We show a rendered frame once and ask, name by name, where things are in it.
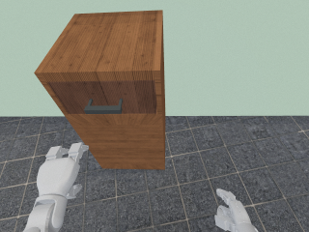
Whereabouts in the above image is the robot left forearm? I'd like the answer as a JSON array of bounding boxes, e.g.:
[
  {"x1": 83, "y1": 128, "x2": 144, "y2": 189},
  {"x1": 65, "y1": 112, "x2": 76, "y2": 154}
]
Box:
[{"x1": 23, "y1": 193, "x2": 68, "y2": 232}]

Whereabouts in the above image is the robot right hand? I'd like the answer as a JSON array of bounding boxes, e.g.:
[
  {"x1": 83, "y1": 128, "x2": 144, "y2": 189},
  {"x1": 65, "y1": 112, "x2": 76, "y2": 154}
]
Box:
[{"x1": 214, "y1": 188, "x2": 252, "y2": 232}]

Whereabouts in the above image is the robot left hand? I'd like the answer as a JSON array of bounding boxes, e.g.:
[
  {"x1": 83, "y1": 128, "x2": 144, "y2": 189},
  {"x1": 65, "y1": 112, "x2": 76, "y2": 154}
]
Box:
[{"x1": 37, "y1": 142, "x2": 89, "y2": 199}]

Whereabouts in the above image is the cabinet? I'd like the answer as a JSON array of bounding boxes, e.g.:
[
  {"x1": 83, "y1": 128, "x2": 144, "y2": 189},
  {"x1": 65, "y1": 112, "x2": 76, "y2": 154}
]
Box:
[{"x1": 34, "y1": 10, "x2": 166, "y2": 170}]

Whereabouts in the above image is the robot right forearm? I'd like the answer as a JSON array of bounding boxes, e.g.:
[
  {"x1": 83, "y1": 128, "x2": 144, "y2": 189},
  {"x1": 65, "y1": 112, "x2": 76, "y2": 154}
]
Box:
[{"x1": 235, "y1": 222, "x2": 259, "y2": 232}]

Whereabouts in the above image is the handle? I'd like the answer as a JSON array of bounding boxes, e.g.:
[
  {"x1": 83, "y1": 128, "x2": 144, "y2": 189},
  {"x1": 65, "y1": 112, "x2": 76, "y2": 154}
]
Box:
[{"x1": 84, "y1": 99, "x2": 123, "y2": 114}]

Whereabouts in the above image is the drawer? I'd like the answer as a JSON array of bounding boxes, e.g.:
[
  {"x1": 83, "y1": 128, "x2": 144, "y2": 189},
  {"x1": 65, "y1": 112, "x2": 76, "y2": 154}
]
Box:
[{"x1": 47, "y1": 80, "x2": 157, "y2": 114}]

